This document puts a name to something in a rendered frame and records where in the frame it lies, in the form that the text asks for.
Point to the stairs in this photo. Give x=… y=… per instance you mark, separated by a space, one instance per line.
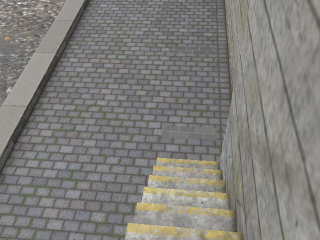
x=184 y=200

